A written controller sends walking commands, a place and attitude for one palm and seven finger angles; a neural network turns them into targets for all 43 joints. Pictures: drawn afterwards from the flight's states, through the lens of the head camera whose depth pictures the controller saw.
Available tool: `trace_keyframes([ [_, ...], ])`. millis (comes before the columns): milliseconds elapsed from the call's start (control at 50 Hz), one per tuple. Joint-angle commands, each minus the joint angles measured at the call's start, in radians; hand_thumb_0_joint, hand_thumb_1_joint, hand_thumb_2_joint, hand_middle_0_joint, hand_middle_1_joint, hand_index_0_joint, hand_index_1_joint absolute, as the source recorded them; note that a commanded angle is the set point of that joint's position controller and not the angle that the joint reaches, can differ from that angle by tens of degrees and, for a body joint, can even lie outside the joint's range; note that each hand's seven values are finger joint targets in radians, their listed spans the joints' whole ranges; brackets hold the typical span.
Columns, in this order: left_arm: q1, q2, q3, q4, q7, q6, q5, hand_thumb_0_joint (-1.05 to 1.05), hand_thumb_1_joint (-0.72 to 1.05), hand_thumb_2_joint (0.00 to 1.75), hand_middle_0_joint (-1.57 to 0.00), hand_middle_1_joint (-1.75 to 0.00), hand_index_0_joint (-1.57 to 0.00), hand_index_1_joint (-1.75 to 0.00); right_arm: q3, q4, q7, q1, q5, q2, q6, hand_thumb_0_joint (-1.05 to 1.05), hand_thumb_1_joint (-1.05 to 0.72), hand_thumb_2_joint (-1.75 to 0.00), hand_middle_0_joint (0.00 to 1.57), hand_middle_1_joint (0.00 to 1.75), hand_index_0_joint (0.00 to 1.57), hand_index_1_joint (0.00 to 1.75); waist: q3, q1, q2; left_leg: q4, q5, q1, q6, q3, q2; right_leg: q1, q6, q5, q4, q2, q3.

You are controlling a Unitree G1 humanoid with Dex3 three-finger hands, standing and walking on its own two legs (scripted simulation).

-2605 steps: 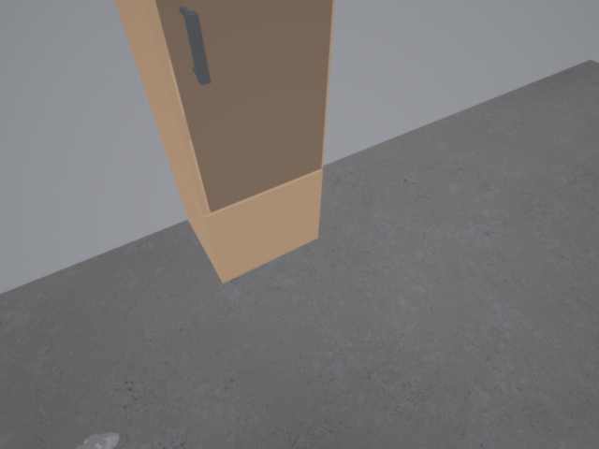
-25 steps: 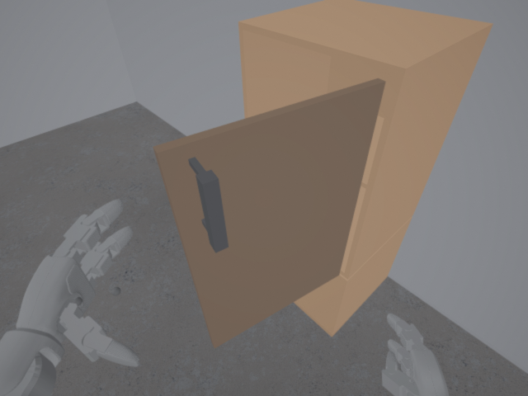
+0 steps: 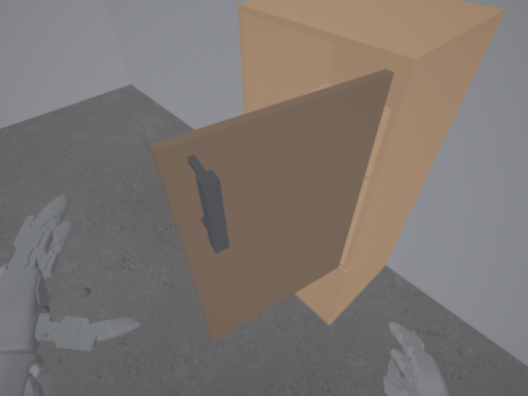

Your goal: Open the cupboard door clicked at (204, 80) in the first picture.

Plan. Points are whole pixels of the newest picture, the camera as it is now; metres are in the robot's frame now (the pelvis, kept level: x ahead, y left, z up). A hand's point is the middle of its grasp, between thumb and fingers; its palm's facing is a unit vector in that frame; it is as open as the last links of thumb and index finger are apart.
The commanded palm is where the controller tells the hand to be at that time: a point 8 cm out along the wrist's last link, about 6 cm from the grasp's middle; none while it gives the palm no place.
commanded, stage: draw the hand back to the body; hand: left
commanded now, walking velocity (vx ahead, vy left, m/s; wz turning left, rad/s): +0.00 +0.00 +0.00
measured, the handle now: (207, 205) +0.32 +0.13 +0.16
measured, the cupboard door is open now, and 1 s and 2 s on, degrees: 78 78 78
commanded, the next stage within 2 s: step back with the hand held close in 0.86 s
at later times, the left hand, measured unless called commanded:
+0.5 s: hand (71, 267) +0.21 +0.26 +0.15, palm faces +0.44 -0.80 -0.39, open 8.9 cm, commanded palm +0.15 +0.30 +0.17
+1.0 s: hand (67, 269) +0.20 +0.27 +0.16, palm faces +0.45 -0.80 -0.38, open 7.4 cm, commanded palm +0.15 +0.30 +0.18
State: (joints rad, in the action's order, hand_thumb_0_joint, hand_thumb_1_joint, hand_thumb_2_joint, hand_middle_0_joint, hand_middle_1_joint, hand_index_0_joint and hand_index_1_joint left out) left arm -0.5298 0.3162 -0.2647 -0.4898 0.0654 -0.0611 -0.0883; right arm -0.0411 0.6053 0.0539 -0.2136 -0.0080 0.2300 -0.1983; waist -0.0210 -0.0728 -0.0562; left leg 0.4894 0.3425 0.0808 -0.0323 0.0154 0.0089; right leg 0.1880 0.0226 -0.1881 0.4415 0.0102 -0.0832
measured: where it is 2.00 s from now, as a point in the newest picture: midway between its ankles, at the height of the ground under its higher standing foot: outside the picture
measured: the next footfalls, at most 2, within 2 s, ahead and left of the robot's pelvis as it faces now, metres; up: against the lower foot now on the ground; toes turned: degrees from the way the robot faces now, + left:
none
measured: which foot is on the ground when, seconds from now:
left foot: down 0.00-1.00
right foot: down 0.00-1.00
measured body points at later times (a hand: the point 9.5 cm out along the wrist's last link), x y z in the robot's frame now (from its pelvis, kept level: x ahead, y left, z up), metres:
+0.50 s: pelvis +0.01 +0.00 +0.00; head +0.00 -0.01 +0.45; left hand +0.18 +0.30 +0.18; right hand +0.20 -0.22 -0.08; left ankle -0.04 +0.09 -0.74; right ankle +0.04 -0.11 -0.74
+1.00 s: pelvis +0.01 +0.00 +0.00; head +0.00 -0.01 +0.45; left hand +0.17 +0.31 +0.18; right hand +0.19 -0.21 -0.08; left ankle -0.04 +0.09 -0.74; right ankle +0.04 -0.11 -0.74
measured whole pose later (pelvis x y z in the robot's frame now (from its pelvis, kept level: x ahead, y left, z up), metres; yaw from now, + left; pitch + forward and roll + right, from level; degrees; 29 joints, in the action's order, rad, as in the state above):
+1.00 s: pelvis +0.01 +0.00 +0.00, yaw -1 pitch -5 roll -1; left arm -0.45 0.33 -0.33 -0.36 0.12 -0.12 -0.06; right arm -0.02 0.65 0.04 -0.19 0.00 0.22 -0.11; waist -0.04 -0.07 -0.07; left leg 0.40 0.31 0.01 -0.04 0.03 0.01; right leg 0.13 0.02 -0.16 0.38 0.01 -0.07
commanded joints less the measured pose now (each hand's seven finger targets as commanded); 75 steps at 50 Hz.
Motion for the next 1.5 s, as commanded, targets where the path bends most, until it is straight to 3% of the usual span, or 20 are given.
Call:
trace_keyframes([
  [0,0.129,0.165,-0.107,-0.188,0.069,-0.096,0.032,0.00,0.09,0.55,-0.17,-0.30,-0.17,-0.30,0.052,-0.145,0.023,0.135,0.006,0.103,-0.030,0.00,-0.90,-0.90,0.20,0.30,0.20,0.30,0.056,0.017,-0.008,-0.130,-0.196,0.127,0.017,-0.037,-0.030,-0.148,0.013,0.053,-0.078,-0.026,0.079],
  [120,0.091,0.168,-0.129,-0.162,0.080,-0.116,0.040,0.00,0.31,0.64,-0.18,-0.30,-0.18,-0.30,0.057,-0.128,0.019,0.140,0.011,0.098,-0.015,0.00,-0.90,-0.90,0.20,0.30,0.20,0.30,0.091,0.003,-0.005,-0.138,-0.339,0.097,0.031,-0.043,-0.032,-0.200,0.013,0.164,-0.057,-0.027,0.065],
  [160,0.078,0.169,-0.143,-0.134,0.078,-0.116,0.037,0.00,0.37,0.68,-0.18,-0.30,-0.18,-0.30,0.062,-0.127,0.016,0.142,0.010,0.098,-0.001,0.00,-0.90,-0.90,0.20,0.30,0.20,0.30,0.090,0.001,0.033,-0.136,-0.352,0.095,0.029,-0.037,-0.035,-0.203,0.011,0.179,-0.061,-0.026,0.070],
  [220,0.096,0.171,-0.149,-0.125,0.074,-0.118,0.037,0.00,0.48,0.72,-0.19,-0.30,-0.19,-0.30,0.063,-0.125,0.014,0.145,0.007,0.098,0.014,0.00,-0.90,-0.90,0.20,0.30,0.20,0.30,0.071,0.004,-0.016,-0.138,-0.370,0.089,0.034,-0.034,-0.036,-0.194,0.012,0.188,-0.066,-0.025,0.073],
  [460,0.156,0.199,-0.193,-0.093,0.077,-0.123,0.032,0.00,0.90,0.90,-0.20,-0.30,-0.20,-0.30,0.067,-0.124,0.009,0.142,0.006,0.095,0.034,0.00,-0.90,-0.90,0.20,0.30,0.20,0.30,0.079,0.004,-0.004,-0.150,-0.372,0.072,0.034,-0.032,-0.037,-0.197,0.010,0.181,-0.079,-0.023,0.072],
  [580,0.162,0.201,-0.185,-0.100,0.074,-0.121,0.034,0.00,0.90,0.90,-0.20,-0.30,-0.20,-0.30,0.068,-0.124,0.007,0.151,0.006,0.100,0.032,0.00,-0.90,-0.90,0.20,0.30,0.20,0.30,0.082,0.001,-0.039,-0.150,-0.386,0.065,0.037,-0.032,-0.038,-0.199,0.010,0.187,-0.079,-0.023,0.072],
  [680,0.149,0.202,-0.191,-0.089,0.074,-0.118,0.032,0.00,0.90,0.90,-0.20,-0.30,-0.20,-0.30,0.070,-0.124,0.005,0.148,0.008,0.099,0.035,0.00,-0.90,-0.90,0.20,0.30,0.20,0.30,0.085,0.001,0.001,-0.147,-0.397,0.064,0.036,-0.031,-0.038,-0.203,0.010,0.203,-0.081,-0.022,0.072],
  [780,0.172,0.203,-0.188,-0.106,0.074,-0.119,0.036,0.00,0.90,0.90,-0.20,-0.30,-0.20,-0.30,0.067,-0.123,0.004,0.150,0.007,0.098,0.034,0.00,-0.90,-0.90,0.20,0.30,0.20,0.30,0.075,0.003,-0.046,-0.156,-0.375,0.067,0.043,-0.036,-0.039,-0.193,0.010,0.175,-0.084,-0.021,0.070],
  [860,0.164,0.192,-0.182,-0.089,0.072,-0.120,0.032,0.00,0.90,0.90,-0.20,-0.30,-0.20,-0.30,0.068,-0.125,0.004,0.150,0.007,0.094,0.033,0.00,-0.90,-0.90,0.20,0.30,0.20,0.30,0.076,0.003,0.001,-0.160,-0.342,0.073,0.034,-0.034,-0.037,-0.195,0.008,0.160,-0.088,-0.020,0.071],
  [940,0.170,0.187,-0.177,-0.083,0.071,-0.122,0.032,0.00,0.90,0.90,-0.20,-0.30,-0.20,-0.30,0.068,-0.123,0.003,0.153,0.005,0.095,0.034,0.00,-0.90,-0.90,0.20,0.30,0.20,0.30,0.060,0.005,-0.017,-0.166,-0.299,0.082,0.032,-0.033,-0.036,-0.187,0.009,0.125,-0.097,-0.021,0.075],
  [960,0.249,0.221,-0.197,-0.138,0.076,-0.130,0.032,0.00,0.90,0.90,-0.20,-0.30,-0.20,-0.30,0.067,-0.126,0.005,0.161,0.005,0.097,0.028,0.00,-0.90,-0.90,0.20,0.30,0.20,0.30,0.083,0.006,-0.033,-0.163,-0.290,0.077,0.029,-0.036,-0.034,-0.195,0.009,0.126,-0.096,-0.023,0.079],
  [980,0.384,0.379,-0.367,-0.161,0.089,-0.180,0.037,0.00,0.90,0.90,-0.20,-0.30,-0.20,-0.30,0.044,-0.167,0.010,0.131,-0.012,0.093,0.044,0.00,-0.90,-0.90,0.20,0.30,0.20,0.30,-0.047,0.044,-0.080,-0.160,-0.153,0.171,0.012,-0.048,-0.042,-0.091,0.018,0.149,-0.130,-0.064,0.184],
  [1000,0.255,0.282,-0.292,-0.072,0.074,-0.183,0.034,0.00,0.90,0.90,-0.20,-0.30,-0.20,-0.30,0.056,-0.140,0.013,0.120,-0.006,0.086,0.057,0.00,-0.90,-0.90,0.20,0.30,0.20,0.30,-0.021,0.052,0.039,-0.133,-0.124,0.169,0.003,-0.059,-0.044,-0.074,0.017,0.136,-0.150,-0.090,0.197],
  [1020,0.142,0.222,-0.245,-0.025,0.062,-0.176,0.037,0.00,0.90,0.90,-0.20,-0.30,-0.20,-0.30,0.065,-0.146,0.011,0.113,-0.005,0.099,0.070,0.00,-0.90,-0.90,0.20,0.30,0.20,0.30,0.016,0.058,0.095,-0.110,-0.148,0.126,-0.004,-0.051,-0.043,-0.055,0.014,0.137,-0.158,-0.101,0.208],
  [1040,0.106,0.194,-0.210,-0.042,0.054,-0.175,0.041,0.00,0.90,0.90,-0.20,-0.30,-0.20,-0.30,0.070,-0.154,0.007,0.117,-0.004,0.109,0.080,0.00,-0.90,-0.90,0.20,0.30,0.20,0.30,0.048,0.062,0.081,-0.095,-0.176,0.107,-0.006,-0.045,-0.046,-0.048,0.014,0.160,-0.150,-0.109,0.206],
  [1100,0.056,0.211,-0.221,-0.106,0.063,-0.184,0.047,0.00,0.90,0.90,-0.20,-0.30,-0.20,-0.30,0.081,-0.167,0.009,0.113,-0.002,0.123,0.096,0.00,-0.90,-0.90,0.20,0.30,0.20,0.30,0.136,0.064,0.000,-0.096,-0.276,0.132,0.006,-0.058,-0.071,-0.102,0.017,0.318,-0.046,-0.117,0.186],
  [1220,-0.025,0.272,-0.302,-0.176,0.088,-0.180,0.050,0.00,0.90,0.90,-0.20,-0.30,-0.20,-0.30,0.101,-0.206,0.017,0.112,-0.010,0.114,0.131,0.00,-0.90,-0.90,0.20,0.30,0.20,0.30,0.211,0.063,0.026,-0.051,-0.429,0.205,0.023,-0.081,-0.098,-0.125,0.016,0.474,0.102,-0.125,0.176],
  [1320,-0.048,0.272,-0.318,-0.216,0.097,-0.186,0.052,0.00,0.90,0.90,-0.20,-0.30,-0.20,-0.30,0.109,-0.224,0.023,0.109,-0.012,0.116,0.142,0.00,-0.90,-0.90,0.20,0.30,0.20,0.30,0.192,0.067,-0.006,-0.059,-0.353,0.291,0.011,-0.109,-0.121,-0.094,0.007,0.387,0.173,-0.111,0.177],
  [1400,-0.016,0.254,-0.312,-0.227,0.100,-0.192,0.064,0.00,0.90,0.90,-0.20,-0.30,-0.20,-0.30,0.107,-0.233,0.029,0.108,-0.005,0.124,0.129,0.00,-0.90,-0.90,0.20,0.30,0.20,0.30,0.112,0.062,-0.065,-0.139,-0.205,0.453,-0.040,-0.148,-0.182,-0.103,-0.024,0.178,0.292,-0.065,0.146],
  [1480,0.053,0.258,-0.324,-0.198,0.104,-0.201,0.083,0.00,0.90,0.90,-0.20,-0.30,-0.20,-0.30,0.111,-0.226,0.036,0.098,0.003,0.130,0.106,0.00,-0.90,-0.90,0.20,0.30,0.20,0.30,0.046,0.064,-0.042,-0.159,-0.035,0.593,-0.091,-0.171,-0.227,-0.123,-0.035,0.057,0.370,-0.046,0.145],
])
